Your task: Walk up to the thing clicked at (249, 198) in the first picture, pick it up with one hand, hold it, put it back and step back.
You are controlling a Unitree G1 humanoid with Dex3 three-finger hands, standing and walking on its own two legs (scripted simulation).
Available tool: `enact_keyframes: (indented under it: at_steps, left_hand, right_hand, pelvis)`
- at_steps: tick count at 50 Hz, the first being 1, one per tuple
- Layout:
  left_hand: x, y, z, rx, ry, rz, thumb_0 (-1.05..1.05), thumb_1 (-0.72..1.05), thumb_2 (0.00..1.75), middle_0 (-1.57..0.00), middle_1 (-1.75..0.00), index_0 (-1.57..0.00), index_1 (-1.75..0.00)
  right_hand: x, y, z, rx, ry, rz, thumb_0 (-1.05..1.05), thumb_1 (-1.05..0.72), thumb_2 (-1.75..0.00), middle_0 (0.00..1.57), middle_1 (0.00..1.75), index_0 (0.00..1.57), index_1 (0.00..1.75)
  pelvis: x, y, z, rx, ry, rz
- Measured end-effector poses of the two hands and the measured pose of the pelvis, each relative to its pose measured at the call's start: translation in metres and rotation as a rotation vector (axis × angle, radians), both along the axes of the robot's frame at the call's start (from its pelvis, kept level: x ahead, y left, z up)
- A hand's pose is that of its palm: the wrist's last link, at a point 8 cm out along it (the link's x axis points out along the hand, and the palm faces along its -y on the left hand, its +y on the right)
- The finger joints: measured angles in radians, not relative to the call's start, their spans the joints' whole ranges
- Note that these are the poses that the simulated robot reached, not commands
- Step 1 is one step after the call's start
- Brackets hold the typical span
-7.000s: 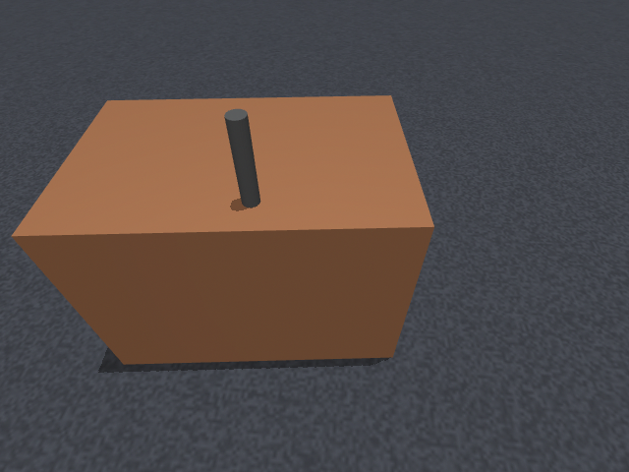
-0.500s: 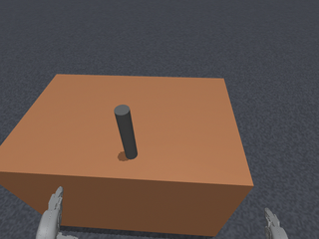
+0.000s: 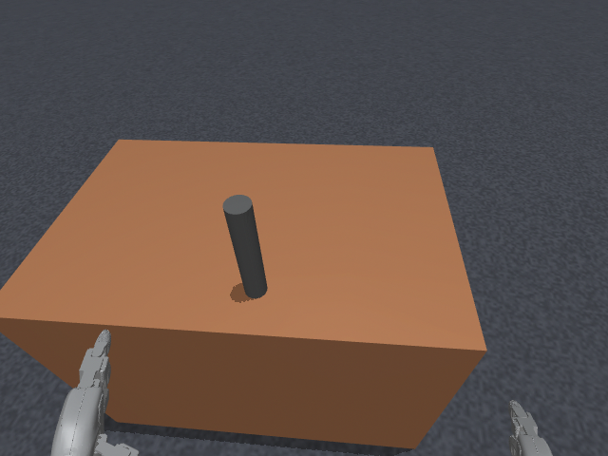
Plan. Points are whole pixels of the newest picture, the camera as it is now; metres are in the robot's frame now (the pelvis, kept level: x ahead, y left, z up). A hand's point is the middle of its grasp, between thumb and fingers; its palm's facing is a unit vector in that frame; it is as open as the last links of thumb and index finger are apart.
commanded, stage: rise first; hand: left
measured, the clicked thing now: (247, 252) +0.45 +0.14 -0.01
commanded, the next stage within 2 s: go down in 0.24 s
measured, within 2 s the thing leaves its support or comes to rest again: neither
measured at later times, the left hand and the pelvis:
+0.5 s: hand (130, 405) +0.18 +0.23 +0.03, palm faces +0.24 -0.93 -0.29, open 17.6 cm; pelvis +0.00 +0.00 +0.00, yaw +1 degrees
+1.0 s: hand (119, 311) +0.29 +0.27 +0.06, palm faces +0.12 -0.99 -0.06, open 17.4 cm; pelvis -0.01 +0.01 -0.01, yaw +0 degrees
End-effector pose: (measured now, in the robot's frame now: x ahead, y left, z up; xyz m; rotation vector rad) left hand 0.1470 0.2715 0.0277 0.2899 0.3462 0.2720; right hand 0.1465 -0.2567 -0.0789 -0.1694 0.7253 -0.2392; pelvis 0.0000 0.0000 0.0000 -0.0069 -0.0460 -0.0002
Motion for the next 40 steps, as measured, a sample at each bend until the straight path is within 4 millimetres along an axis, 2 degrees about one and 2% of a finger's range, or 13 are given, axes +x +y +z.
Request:
enact_keyframes:
  at_steps: [18, 24, 32, 40]
  left_hand:
    - [-0.004, 0.0, 0.021, 0.037, -0.092, -0.017, -0.01, -0.58, 0.08, -0.03, -0.03, -0.02, -0.05]
    - [0.0, 0.0, 0.025, 0.007, -0.151, -0.021, -0.01, -0.59, 0.06, -0.05, -0.05, -0.05, -0.06]
    - [0.02, 0.016, 0.026, -0.018, -0.208, -0.022, -0.01, -0.6, 0.06, -0.07, -0.07, -0.08, -0.07]
    - [0.06, 0.035, 0.032, -0.091, -0.282, -0.058, -0.01, -0.59, 0.06, -0.06, -0.06, -0.07, -0.06]
  right_hand:
    - [-0.003, 0.001, -0.006, 0.009, 0.019, 0.007, -0.01, 0.54, -0.05, 0.06, 0.05, 0.06, 0.05]
    - [0.002, 0.004, -0.004, 0.005, 0.001, 0.032, -0.01, 0.51, -0.06, 0.06, 0.05, 0.06, 0.05]
    - [0.005, 0.005, 0.0, -0.004, -0.025, 0.029, -0.01, 0.48, -0.06, 0.06, 0.05, 0.06, 0.05]
    - [0.0, 0.009, -0.003, -0.005, -0.009, 0.013, -0.01, 0.48, -0.06, 0.06, 0.05, 0.06, 0.05]
  pelvis:
    - [-0.004, -0.002, 0.0, 0.002, -0.006, 0.007]
    - [-0.004, 0.001, -0.002, -0.001, 0.012, 0.01]
    - [-0.004, 0.003, -0.006, -0.001, 0.023, 0.013]
    - [-0.006, 0.005, -0.008, -0.002, 0.039, 0.013]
